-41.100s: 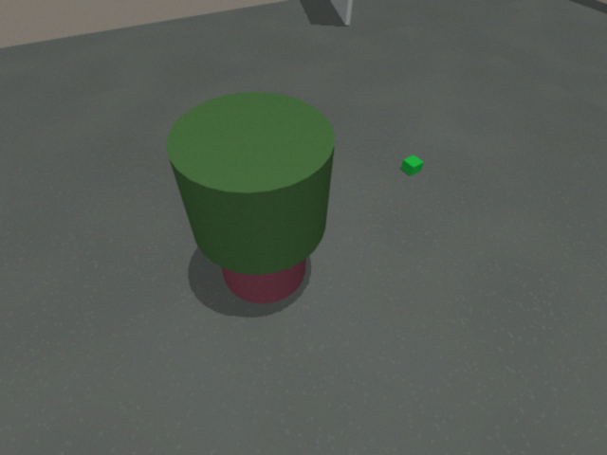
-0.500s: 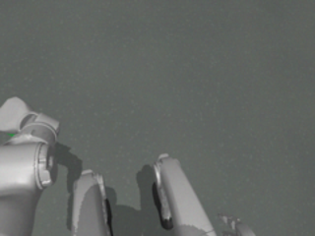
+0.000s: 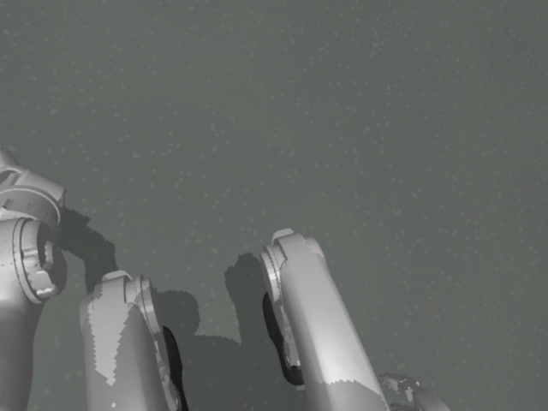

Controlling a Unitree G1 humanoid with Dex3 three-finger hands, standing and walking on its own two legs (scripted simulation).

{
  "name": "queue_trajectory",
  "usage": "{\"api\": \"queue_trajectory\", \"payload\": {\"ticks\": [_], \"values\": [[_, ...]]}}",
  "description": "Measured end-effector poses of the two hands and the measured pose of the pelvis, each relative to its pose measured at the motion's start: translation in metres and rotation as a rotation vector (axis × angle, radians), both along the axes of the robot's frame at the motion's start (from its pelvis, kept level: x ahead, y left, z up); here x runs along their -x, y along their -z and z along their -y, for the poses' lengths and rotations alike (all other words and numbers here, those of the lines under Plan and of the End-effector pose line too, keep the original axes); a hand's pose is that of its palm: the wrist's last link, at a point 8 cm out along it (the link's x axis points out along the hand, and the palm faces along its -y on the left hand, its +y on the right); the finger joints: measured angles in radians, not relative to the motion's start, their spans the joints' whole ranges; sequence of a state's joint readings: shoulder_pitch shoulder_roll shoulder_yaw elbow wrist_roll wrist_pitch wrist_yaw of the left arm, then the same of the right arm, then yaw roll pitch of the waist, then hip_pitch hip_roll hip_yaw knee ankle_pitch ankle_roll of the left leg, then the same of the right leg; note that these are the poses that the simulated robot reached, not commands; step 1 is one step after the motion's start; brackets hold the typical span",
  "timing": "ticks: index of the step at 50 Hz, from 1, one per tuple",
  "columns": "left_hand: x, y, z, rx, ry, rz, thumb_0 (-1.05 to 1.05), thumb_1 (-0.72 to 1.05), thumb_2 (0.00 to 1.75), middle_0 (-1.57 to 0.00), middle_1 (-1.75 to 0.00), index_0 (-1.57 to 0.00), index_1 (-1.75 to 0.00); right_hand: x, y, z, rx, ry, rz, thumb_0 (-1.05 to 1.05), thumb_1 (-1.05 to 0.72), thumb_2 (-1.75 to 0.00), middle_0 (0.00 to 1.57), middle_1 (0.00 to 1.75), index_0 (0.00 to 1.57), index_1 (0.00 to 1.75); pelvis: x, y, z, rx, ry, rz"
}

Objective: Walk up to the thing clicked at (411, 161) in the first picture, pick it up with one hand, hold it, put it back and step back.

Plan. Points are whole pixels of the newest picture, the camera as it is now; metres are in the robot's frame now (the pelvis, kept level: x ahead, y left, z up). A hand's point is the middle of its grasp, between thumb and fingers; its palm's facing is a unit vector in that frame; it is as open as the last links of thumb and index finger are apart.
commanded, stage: crouch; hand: left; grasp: from above
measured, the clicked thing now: (22, 198) +0.47 +0.27 -0.17
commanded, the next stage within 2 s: lower in 0.56 s
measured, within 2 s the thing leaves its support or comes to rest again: neither
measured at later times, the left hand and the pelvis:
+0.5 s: hand (32, 191) +0.49 +0.26 -0.18, palm faces -0.20 -0.36 -0.91, open 9.8 cm; pelvis +0.00 +0.00 -0.05, yaw -2 degrees
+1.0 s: hand (42, 196) +0.49 +0.27 -0.22, palm faces -0.24 -0.35 -0.91, open 9.9 cm; pelvis +0.00 +0.01 -0.06, yaw -4 degrees
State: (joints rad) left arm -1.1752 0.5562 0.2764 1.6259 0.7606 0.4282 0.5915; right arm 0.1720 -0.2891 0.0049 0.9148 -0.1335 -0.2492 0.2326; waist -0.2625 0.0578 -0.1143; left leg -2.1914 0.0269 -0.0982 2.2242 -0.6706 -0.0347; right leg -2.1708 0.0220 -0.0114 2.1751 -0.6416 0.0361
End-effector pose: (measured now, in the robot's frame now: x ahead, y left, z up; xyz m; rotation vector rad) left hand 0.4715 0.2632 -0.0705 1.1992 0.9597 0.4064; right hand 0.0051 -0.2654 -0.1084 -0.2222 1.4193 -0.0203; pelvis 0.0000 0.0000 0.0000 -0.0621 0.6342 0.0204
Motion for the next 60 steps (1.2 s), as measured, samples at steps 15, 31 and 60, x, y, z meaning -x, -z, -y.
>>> {"api": "queue_trajectory", "payload": {"ticks": [15,31,60], "values": [[-0.009,0.043,0.000,-0.004,0.002,-0.010,-0.01,0.03,0.40,-0.78,-0.43,-0.78,-0.43,0.024,0.029,0.002,-0.025,-0.029,-0.072,0.00,-0.91,-0.90,0.20,0.30,0.20,0.29,0.000,0.037,0.001,0.005,0.012,0.021],[-0.016,0.061,-0.008,0.004,-0.014,0.009,-0.01,0.02,0.40,-0.79,-0.43,-0.78,-0.43,0.030,0.036,-0.007,-0.050,-0.052,-0.091,0.00,-0.91,-0.90,0.20,0.30,0.20,0.29,-0.001,0.052,-0.002,0.030,0.018,0.038],[-0.027,0.112,-0.004,-0.003,0.009,-0.008,0.00,0.00,0.43,-0.77,-0.48,-0.76,-0.49,0.063,0.010,-0.019,-0.048,-0.065,-0.191,0.00,-0.92,-0.90,0.20,0.30,0.20,0.29,-0.001,0.060,-0.008,0.087,0.040,0.070]]}}
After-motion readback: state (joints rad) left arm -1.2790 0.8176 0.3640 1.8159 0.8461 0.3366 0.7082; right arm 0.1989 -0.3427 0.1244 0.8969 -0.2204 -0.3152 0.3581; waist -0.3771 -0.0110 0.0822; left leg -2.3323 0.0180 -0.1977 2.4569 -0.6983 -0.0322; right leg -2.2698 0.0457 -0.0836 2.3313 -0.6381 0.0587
